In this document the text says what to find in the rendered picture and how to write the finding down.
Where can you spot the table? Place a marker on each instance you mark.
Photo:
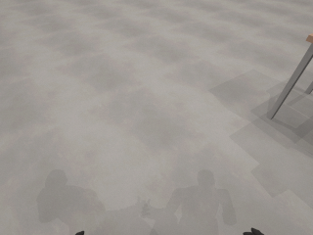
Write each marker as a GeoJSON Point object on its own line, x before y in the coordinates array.
{"type": "Point", "coordinates": [294, 78]}

